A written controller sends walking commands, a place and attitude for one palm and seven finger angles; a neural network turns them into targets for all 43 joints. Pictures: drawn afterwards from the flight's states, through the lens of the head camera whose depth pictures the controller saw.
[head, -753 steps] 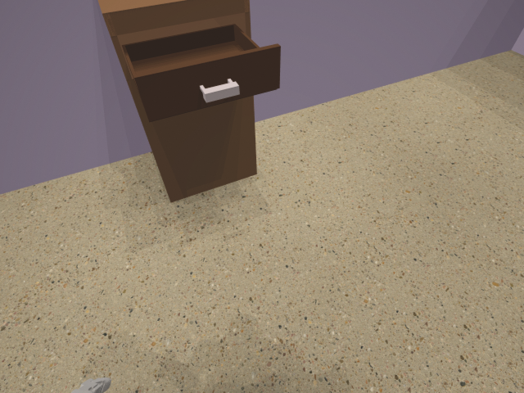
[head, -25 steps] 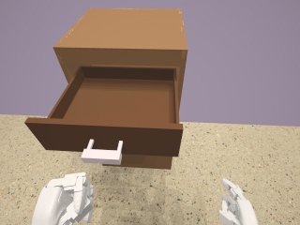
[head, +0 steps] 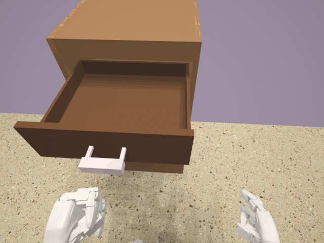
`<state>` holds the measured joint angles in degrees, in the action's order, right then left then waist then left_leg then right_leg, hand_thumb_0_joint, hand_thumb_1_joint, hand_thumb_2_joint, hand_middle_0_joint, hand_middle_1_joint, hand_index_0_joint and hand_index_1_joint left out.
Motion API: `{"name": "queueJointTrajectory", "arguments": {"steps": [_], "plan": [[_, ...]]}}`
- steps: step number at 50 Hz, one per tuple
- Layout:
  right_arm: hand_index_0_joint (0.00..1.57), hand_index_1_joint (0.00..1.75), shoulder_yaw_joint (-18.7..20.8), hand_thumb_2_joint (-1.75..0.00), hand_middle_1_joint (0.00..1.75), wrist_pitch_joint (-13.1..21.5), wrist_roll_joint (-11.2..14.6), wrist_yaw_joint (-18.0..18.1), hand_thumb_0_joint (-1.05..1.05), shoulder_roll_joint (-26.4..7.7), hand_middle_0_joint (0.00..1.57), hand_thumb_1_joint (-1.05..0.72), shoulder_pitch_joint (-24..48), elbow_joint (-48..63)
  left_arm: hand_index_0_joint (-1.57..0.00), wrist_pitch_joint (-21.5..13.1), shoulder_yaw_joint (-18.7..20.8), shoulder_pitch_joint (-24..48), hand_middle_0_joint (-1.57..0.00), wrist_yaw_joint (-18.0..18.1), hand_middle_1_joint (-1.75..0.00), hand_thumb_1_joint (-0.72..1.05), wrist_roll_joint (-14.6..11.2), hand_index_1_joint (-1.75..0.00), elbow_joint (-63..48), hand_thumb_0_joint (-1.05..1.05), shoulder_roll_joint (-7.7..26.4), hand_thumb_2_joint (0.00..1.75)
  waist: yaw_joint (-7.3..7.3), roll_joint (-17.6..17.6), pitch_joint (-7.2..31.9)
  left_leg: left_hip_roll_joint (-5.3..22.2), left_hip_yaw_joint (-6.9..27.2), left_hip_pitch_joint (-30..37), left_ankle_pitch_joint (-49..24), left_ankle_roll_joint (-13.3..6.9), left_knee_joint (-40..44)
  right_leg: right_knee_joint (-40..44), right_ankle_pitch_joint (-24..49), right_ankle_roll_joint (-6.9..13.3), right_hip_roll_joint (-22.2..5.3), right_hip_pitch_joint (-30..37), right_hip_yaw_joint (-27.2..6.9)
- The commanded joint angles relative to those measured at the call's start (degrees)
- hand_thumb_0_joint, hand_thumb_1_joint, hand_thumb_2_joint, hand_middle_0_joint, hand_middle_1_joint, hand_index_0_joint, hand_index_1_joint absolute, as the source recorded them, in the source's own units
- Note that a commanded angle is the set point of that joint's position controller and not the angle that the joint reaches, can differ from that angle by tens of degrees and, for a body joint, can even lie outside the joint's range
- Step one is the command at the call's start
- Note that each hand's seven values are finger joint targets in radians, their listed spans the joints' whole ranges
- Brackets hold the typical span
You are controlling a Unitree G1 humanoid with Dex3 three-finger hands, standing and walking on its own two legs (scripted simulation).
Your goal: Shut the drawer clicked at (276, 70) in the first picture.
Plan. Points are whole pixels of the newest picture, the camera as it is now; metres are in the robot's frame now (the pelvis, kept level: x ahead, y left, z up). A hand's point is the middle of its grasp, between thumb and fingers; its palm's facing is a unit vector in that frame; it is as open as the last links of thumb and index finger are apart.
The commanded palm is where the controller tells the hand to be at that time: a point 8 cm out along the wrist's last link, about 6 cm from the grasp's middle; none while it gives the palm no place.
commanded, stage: bring the fist close to the handle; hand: left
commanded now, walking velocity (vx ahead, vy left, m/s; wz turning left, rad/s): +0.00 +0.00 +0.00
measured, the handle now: (104, 157) +0.32 +0.17 +0.04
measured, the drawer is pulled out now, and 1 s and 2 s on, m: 0.30 0.30 0.24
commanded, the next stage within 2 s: push the drawer shut in 0.98 s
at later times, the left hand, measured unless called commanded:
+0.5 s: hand (108, 204) +0.20 +0.13 +0.04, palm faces -0.03 -1.00 +0.00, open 3.3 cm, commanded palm +0.18 +0.18 +0.04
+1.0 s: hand (117, 199) +0.22 +0.12 +0.02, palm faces -0.04 -1.00 -0.01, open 3.3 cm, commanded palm +0.20 +0.17 +0.04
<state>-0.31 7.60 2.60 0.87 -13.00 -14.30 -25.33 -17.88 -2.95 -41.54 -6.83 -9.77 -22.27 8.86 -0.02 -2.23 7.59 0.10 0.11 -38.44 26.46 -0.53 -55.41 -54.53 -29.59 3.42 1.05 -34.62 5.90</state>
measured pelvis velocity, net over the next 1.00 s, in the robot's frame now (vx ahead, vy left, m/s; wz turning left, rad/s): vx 0.00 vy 0.02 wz -0.02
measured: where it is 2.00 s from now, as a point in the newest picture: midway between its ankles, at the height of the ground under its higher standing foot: outside the picture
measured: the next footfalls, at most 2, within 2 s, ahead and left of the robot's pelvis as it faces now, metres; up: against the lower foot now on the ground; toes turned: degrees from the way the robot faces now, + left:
none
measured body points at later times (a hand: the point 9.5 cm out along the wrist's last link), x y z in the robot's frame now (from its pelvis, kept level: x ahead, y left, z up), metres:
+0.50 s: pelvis -0.01 +0.02 -0.02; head +0.05 +0.02 +0.42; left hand +0.20 +0.19 +0.04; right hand +0.17 -0.22 -0.09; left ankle +0.01 +0.12 -0.68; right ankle -0.02 -0.08 -0.68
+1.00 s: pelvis +0.00 +0.02 -0.03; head +0.06 +0.02 +0.42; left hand +0.22 +0.17 +0.03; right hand +0.17 -0.22 -0.10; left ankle +0.01 +0.12 -0.68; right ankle -0.02 -0.08 -0.68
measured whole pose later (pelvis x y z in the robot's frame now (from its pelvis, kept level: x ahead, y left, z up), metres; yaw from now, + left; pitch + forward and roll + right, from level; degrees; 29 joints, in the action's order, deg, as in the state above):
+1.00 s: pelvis +0.00 +0.02 -0.03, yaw -1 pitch +16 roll -1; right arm -1.5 1.9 0.5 -0.8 -13.2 -14.4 -23.4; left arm -19.3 -7.1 -26.2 2.4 -4.5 -9.3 7.4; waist -1.9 -1.6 8.9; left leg 0.1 -1.1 -50.6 29.6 -1.9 -64.3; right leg -63.1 -32.2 2.4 0.7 -46.8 4.9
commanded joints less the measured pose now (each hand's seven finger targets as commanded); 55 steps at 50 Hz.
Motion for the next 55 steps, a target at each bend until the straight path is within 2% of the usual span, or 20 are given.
{"name": "queueJointTrajectory", "arguments": {"steps": [1,7,8,12,14,17,21,26,27,29,32,34,37,40,42,46,47,50,54,55], "plan": [[0.20,0.30,2.4,-0.90,0.30,2.4,0.0,0.7,0.00,-5.6,0.20,-0.90,4.9,10.3,-1.40,-4.0,3.4,0.7,-1.40,0.9,-1.60,0.90,-0.8,-1.60,-9.7,0.00,3.4,0.90,-0.81,5.4,4.7,-0.7,0.9,2.9,-11.8,-1.8,5.3,10.5,17.6,-3.7,-1.9,3.4,-6.6],[0.20,0.30,2.6,-0.90,0.30,2.3,-0.3,0.5,0.00,-5.9,0.20,-0.90,4.6,9.3,-1.40,-6.4,4.2,3.1,-1.40,1.5,-1.60,0.90,-0.7,-1.60,-7.4,0.00,4.1,0.90,-0.92,3.2,6.9,-0.4,1.1,2.3,-13.2,-1.7,4.0,8.3,18.6,-3.2,-1.4,2.0,-6.0],[0.20,0.30,2.5,-0.90,0.30,2.4,-0.4,0.3,0.00,-5.9,0.20,-0.90,4.4,9.5,-1.40,-6.7,2.3,3.0,-1.40,1.2,-1.60,0.90,-0.8,-1.60,-7.6,0.00,2.4,0.90,-1.11,1.9,7.4,-0.5,1.0,2.5,-13.5,-1.7,3.9,7.8,18.7,-3.1,-1.5,1.6,-5.6],[0.20,0.30,2.7,-0.90,0.30,2.1,-0.6,0.3,0.00,-6.5,0.20,-0.90,4.3,8.8,-1.40,-7.0,3.1,5.5,-1.40,1.4,-1.60,0.90,-0.2,-1.60,-3.7,0.00,3.6,0.90,-1.65,3.6,6.6,-0.2,1.6,0.4,-12.1,-1.7,2.9,6.8,15.8,-2.8,-1.1,-0.9,-5.5],[0.20,0.30,2.7,-0.90,0.30,2.0,-0.8,0.0,0.00,-6.5,0.20,-0.90,4.0,9.5,-1.40,-7.3,1.2,6.0,-1.40,1.5,-1.60,0.90,0.0,-1.60,-4.1,0.00,1.9,0.90,-1.66,2.8,8.2,-0.3,1.5,0.6,-12.6,-1.7,2.5,5.6,16.4,-2.7,-1.0,-1.5,-5.0],[0.20,0.30,2.7,-0.90,0.30,1.4,-1.0,0.0,0.00,-6.8,0.20,-0.90,4.0,9.4,-1.40,-7.4,1.9,9.1,-1.40,2.8,-1.60,0.90,0.9,-1.60,-3.1,0.00,3.0,0.90,-1.85,2.7,8.5,-0.1,1.9,-0.3,-11.7,-1.6,2.2,4.3,14.0,-2.3,-0.6,-3.3,-4.1],[0.20,0.30,2.4,-0.90,0.30,1.4,-1.4,-0.4,0.00,-6.6,0.20,-0.90,4.0,9.6,-1.40,-8.7,-0.5,13.6,-1.40,4.8,-1.60,0.90,1.9,-1.60,-3.1,0.00,1.1,0.90,-2.25,0.9,10.1,0.2,2.4,-0.7,-10.3,-1.4,1.3,2.2,11.3,-2.0,-0.4,-6.4,-3.5],[0.20,0.30,2.3,-0.90,0.30,0.4,-1.7,-0.8,0.00,-6.9,0.20,-0.90,3.8,9.7,-1.40,-7.9,-1.1,15.0,-1.40,5.9,-1.60,0.90,2.8,-1.60,0.1,0.00,0.6,0.90,-2.20,1.4,11.6,0.2,2.5,-2.1,-10.3,-1.2,0.3,0.8,11.6,-1.8,-0.3,-7.3,-3.4],[0.20,0.30,2.4,-0.90,0.30,-0.1,-1.8,-0.8,0.00,-7.1,0.20,-0.90,3.6,9.4,-1.40,-7.5,0.4,15.2,-1.40,6.3,-1.60,0.90,3.3,-1.60,1.6,0.00,2.2,0.90,-2.05,1.9,11.3,0.4,2.6,-2.6,-10.2,-1.2,0.1,0.8,11.3,-1.7,-0.2,-7.5,-3.5],[0.20,0.30,2.3,-0.90,0.30,-0.6,-1.9,-1.0,0.00,-7.0,0.20,-0.90,3.6,9.9,-1.40,-7.1,-1.5,15.9,-1.40,6.5,-1.60,0.90,3.7,-1.60,1.9,0.00,0.3,0.90,-1.96,1.5,12.3,0.3,2.6,-2.5,-11.4,-1.1,-0.2,-0.1,12.4,-1.7,-0.3,-7.7,-3.2],[0.20,0.30,2.2,-0.90,0.30,-1.3,-1.8,-0.9,0.00,-7.1,0.20,-0.90,3.1,10.2,-1.40,-6.7,0.7,16.5,-1.40,7.4,-1.60,0.90,3.7,-1.60,-0.8,0.00,3.1,0.90,-1.30,0.8,14.5,0.4,2.6,-1.0,-12.6,-1.1,0.5,0.1,13.2,-1.5,-0.1,-5.8,-3.3],[0.20,0.30,2.1,-0.90,0.30,-1.5,-1.7,-0.9,0.00,-6.7,0.20,-0.90,3.1,10.9,-1.40,-6.6,-0.8,17.1,-1.40,8.0,-1.60,0.90,3.4,-1.60,-2.9,0.00,1.7,0.90,-1.67,1.1,15.2,0.4,2.5,-0.4,-12.9,-1.2,0.5,0.4,13.8,-1.6,-0.2,-5.5,-3.3],[0.20,0.30,1.9,-0.90,0.30,-1.8,-1.7,-1.0,0.00,-6.7,0.20,-0.90,2.8,10.7,-1.40,-6.5,-1.8,16.0,-1.40,8.8,-1.60,0.90,3.8,-1.60,-2.6,0.00,0.9,0.90,-1.94,0.3,13.8,0.7,2.8,0.4,-14.0,-1.1,0.8,0.5,14.0,-1.6,0.0,-6.3,-2.8],[0.20,0.30,1.9,-0.90,0.30,-2.0,-1.8,-1.2,0.00,-6.7,0.20,-0.90,2.6,10.6,-1.40,-5.9,-4.2,16.1,-1.40,8.8,-1.60,0.90,4.3,-1.60,-0.4,0.00,-1.2,0.90,-2.87,1.7,11.7,0.7,3.0,-0.7,-12.5,-1.0,0.6,0.6,13.4,-1.8,0.0,-7.6,-2.6],[0.20,0.30,2.0,-0.90,0.30,-2.5,-1.8,-1.1,0.00,-7.1,0.20,-0.90,2.5,10.6,-1.40,-5.0,-3.2,15.0,-1.40,8.8,-1.60,0.90,4.9,-1.60,2.3,0.00,0.0,0.90,-3.16,4.1,9.4,0.6,2.9,-2.5,-10.5,-1.1,0.6,1.4,12.2,-1.9,0.0,-7.6,-3.0],[0.20,0.30,1.9,-0.90,0.30,-2.9,-1.9,-1.0,0.00,-6.9,0.20,-0.90,2.7,11.4,-1.40,-5.3,-2.4,17.1,-1.40,8.7,-1.60,0.90,5.0,-1.60,0.5,0.00,0.7,0.90,-2.32,2.9,11.7,0.3,2.5,-2.2,-10.4,-1.2,0.5,0.9,12.3,-1.8,-0.2,-6.6,-3.4],[0.20,0.30,1.9,-0.90,0.30,-3.0,-2.0,-0.9,0.00,-7.1,0.20,-0.90,2.5,11.1,-1.40,-5.8,-0.7,17.7,-1.40,9.3,-1.60,0.90,5.3,-1.60,-0.6,0.00,2.7,0.90,-1.92,1.8,12.4,0.3,2.5,-1.8,-11.2,-1.1,0.6,0.6,12.7,-1.6,-0.2,-6.2,-3.4],[0.20,0.30,1.9,-0.90,0.30,-2.5,-2.0,-1.2,0.00,-6.1,0.20,-0.90,2.6,11.4,-1.40,-7.5,-2.2,16.6,-1.40,10.0,-1.60,0.90,4.5,-1.60,-4.2,0.00,0.6,0.90,-1.36,-0.2,15.4,0.3,2.0,0.6,-14.7,-1.0,0.2,0.2,15.9,-1.6,-0.3,-5.0,-3.4],[0.20,0.30,2.0,-0.90,0.30,-2.6,-1.9,-1.6,0.00,-6.1,0.20,-0.90,2.3,11.0,-1.40,-8.0,-3.8,13.0,-1.40,10.0,-1.60,0.90,4.6,-1.60,-2.8,0.00,-0.7,0.90,-2.01,0.5,14.4,0.4,2.1,0.4,-16.3,-0.9,-0.1,0.1,17.9,-1.8,-0.1,-5.1,-3.3],[0.20,0.30,2.0,-0.90,0.30,-2.7,-2.0,-1.6,0.00,-6.4,0.20,-0.90,2.1,10.8,-1.40,-7.5,-4.0,14.1,-1.40,9.8,-1.60,0.90,4.8,-1.60,-1.4,0.00,-0.5,0.90,-2.88,1.6,13.0,0.5,2.2,-0.6,-15.3,-1.0,-0.3,0.3,17.8,-1.9,-0.2,-5.7,-3.3]]}}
